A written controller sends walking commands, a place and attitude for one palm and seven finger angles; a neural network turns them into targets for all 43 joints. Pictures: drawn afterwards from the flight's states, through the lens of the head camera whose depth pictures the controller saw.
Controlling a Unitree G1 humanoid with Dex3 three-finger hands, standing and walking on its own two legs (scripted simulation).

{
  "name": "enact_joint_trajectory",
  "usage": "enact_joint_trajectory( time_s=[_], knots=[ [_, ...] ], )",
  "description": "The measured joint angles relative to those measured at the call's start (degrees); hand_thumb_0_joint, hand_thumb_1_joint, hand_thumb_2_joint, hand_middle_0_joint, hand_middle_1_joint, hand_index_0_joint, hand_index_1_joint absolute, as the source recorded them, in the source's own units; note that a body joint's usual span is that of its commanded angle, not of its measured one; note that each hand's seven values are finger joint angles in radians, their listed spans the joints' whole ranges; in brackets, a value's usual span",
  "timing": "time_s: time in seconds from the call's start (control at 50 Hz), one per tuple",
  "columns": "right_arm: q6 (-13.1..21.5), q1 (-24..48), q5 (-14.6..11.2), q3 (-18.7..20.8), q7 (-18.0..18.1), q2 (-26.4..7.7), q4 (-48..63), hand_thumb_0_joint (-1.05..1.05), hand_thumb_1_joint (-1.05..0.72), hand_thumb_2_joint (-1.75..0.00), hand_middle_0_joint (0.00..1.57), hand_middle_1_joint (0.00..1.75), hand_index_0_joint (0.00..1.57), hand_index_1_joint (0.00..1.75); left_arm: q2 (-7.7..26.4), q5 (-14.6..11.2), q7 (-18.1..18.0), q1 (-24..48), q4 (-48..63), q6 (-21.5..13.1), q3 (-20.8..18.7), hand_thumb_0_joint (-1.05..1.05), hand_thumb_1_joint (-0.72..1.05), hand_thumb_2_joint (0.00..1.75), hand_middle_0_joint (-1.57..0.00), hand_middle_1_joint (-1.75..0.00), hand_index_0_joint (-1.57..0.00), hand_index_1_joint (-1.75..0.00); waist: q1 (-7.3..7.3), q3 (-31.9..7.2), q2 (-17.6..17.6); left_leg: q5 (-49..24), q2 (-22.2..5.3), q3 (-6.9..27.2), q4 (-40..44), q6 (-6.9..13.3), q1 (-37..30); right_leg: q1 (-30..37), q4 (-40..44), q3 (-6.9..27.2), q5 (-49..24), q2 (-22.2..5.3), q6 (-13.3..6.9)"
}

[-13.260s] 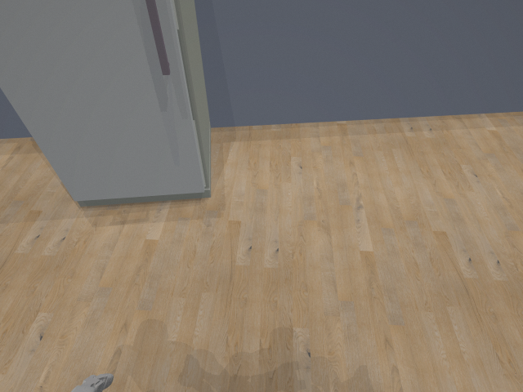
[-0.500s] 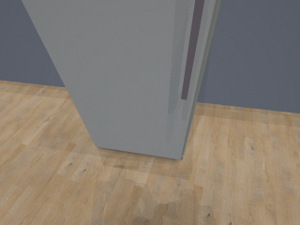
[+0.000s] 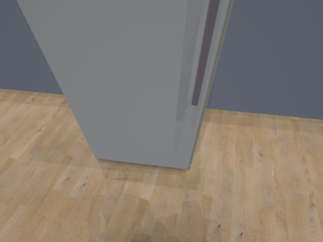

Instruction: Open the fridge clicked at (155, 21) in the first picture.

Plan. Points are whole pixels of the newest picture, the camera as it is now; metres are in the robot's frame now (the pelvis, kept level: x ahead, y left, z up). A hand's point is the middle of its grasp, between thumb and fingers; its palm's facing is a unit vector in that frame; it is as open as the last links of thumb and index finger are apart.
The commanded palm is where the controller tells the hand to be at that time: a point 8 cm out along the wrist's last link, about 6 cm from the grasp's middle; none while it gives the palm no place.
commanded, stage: look again from close up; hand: right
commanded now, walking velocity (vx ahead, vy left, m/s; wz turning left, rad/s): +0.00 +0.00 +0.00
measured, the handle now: (206, 35) +0.61 -0.09 +0.21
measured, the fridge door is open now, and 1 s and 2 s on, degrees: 0 0 0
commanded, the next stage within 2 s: shuffle to correct the standing spot in 0.30 s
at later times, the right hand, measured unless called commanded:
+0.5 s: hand out of the picture -0.02 -0.14 -0.18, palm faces +0.03 +0.98 -0.17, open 7.4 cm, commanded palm none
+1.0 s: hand out of the picture -0.01 -0.10 -0.20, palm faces +0.13 +0.99 -0.10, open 7.4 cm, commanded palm none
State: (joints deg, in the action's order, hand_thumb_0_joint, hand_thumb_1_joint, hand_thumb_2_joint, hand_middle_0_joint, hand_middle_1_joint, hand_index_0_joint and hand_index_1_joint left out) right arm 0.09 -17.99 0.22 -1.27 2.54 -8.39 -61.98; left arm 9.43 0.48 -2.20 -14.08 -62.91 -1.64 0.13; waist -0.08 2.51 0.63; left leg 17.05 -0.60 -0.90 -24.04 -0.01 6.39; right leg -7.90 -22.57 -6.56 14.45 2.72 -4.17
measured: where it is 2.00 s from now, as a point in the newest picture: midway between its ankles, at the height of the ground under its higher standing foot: outside the picture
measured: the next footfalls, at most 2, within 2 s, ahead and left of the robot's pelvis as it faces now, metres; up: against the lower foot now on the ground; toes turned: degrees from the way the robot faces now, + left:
right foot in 0.98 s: +0.18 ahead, -0.08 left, +0.00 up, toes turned -10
left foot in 1.42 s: +0.30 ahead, +0.21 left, +0.00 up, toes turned +2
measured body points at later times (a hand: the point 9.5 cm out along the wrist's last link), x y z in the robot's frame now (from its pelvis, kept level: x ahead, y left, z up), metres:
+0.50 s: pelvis +0.00 +0.02 +0.00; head +0.01 +0.02 +0.45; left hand -0.01 +0.23 -0.16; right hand -0.02 -0.19 -0.16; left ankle -0.05 +0.12 -0.74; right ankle -0.02 -0.07 -0.74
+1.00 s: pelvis +0.11 +0.02 -0.03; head +0.15 -0.01 +0.42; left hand +0.16 +0.26 -0.17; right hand -0.01 -0.16 -0.19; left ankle -0.04 +0.12 -0.73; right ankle +0.14 -0.07 -0.75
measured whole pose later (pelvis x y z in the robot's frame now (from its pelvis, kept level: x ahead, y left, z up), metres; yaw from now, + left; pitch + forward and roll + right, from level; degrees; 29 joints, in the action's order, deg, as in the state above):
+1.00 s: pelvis +0.11 +0.02 -0.03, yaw -3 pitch +0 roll +0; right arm 1.2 -27.7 1.1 0.8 1.8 -5.7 -65.1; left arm 9.1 1.2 -2.2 -12.5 -60.4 -2.7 -1.8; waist 0.5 4.7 3.5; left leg 30.3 1.0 -4.8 -36.5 2.8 2.5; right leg -21.9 -39.8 -7.6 16.5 -1.7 -3.0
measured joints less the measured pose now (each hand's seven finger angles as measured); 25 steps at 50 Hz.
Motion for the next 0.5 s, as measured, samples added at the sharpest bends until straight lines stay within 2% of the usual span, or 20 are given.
enact_joint_trajectory(
  time_s=[0.2,0.5],
  knots=[
    [0.6,-1.3,0.0,-0.8,-0.2,1.6,-1.4,0.0,-0.91,-0.9,0.2,0.3,0.2,0.3,-0.2,-0.1,-0.1,0.5,-1.3,0.1,0.4,0.0,0.92,0.9,-0.2,-0.29,-0.2,-0.29,0.53,-0.3,0.4,-1.0,0.6,-0.6,1.6,0.7,-0.7,0.4,1.4,0.6,-1.0,-0.5,0.7],
    [0.9,-0.7,0.2,-0.1,-0.1,0.6,-1.0,0.01,-0.91,-0.9,0.2,0.3,0.2,0.3,-1.8,0.2,0.3,-2.7,-2.9,0.3,0.9,0.0,0.91,0.9,-0.2,-0.29,-0.2,-0.29,-0.29,-1.0,0.2,-0.2,1.0,-1.1,0.6,1.5,-0.3,0.0,0.4,1.1,-0.6,-0.9,1.4]
  ],
)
